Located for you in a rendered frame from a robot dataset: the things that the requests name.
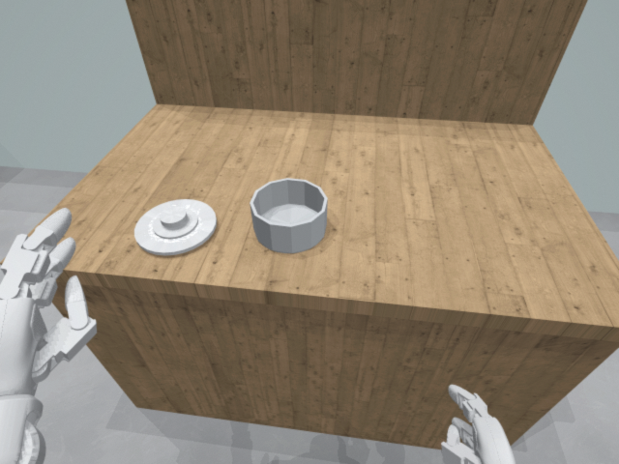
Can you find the knob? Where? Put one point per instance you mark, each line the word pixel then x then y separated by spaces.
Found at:
pixel 173 217

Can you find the lid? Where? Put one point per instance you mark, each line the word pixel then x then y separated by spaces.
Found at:
pixel 154 238

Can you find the table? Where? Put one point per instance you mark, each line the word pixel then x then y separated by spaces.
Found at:
pixel 456 252

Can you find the robot left forearm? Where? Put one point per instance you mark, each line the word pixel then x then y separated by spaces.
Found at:
pixel 21 442

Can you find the left robot hand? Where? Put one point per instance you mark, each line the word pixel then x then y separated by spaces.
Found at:
pixel 31 268

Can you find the right robot hand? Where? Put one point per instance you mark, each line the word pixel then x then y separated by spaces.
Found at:
pixel 485 442

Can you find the pot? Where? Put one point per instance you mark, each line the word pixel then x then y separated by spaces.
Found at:
pixel 289 215

